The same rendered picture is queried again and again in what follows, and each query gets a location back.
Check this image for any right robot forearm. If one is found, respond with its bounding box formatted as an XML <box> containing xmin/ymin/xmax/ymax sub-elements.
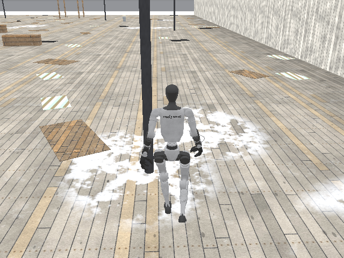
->
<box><xmin>192</xmin><ymin>129</ymin><xmax>202</xmax><ymax>148</ymax></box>

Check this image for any robot right shin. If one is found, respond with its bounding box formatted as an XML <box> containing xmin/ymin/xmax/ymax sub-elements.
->
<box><xmin>180</xmin><ymin>181</ymin><xmax>189</xmax><ymax>216</ymax></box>

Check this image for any right robot hand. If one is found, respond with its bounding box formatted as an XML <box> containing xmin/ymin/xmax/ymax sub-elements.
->
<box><xmin>190</xmin><ymin>146</ymin><xmax>203</xmax><ymax>157</ymax></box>

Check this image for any robot right upper arm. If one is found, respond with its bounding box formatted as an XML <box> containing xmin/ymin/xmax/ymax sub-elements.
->
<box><xmin>183</xmin><ymin>108</ymin><xmax>198</xmax><ymax>137</ymax></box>

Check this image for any robot left upper arm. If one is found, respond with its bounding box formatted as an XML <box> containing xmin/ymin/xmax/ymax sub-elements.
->
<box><xmin>147</xmin><ymin>108</ymin><xmax>161</xmax><ymax>138</ymax></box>

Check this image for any left robot forearm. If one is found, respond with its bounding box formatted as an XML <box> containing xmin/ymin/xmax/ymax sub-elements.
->
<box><xmin>141</xmin><ymin>131</ymin><xmax>152</xmax><ymax>157</ymax></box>

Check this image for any left robot hand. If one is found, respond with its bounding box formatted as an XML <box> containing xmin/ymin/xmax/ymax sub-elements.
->
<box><xmin>140</xmin><ymin>156</ymin><xmax>153</xmax><ymax>170</ymax></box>

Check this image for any right robot foot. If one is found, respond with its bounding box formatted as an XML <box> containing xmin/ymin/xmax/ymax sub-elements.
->
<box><xmin>178</xmin><ymin>214</ymin><xmax>187</xmax><ymax>223</ymax></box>

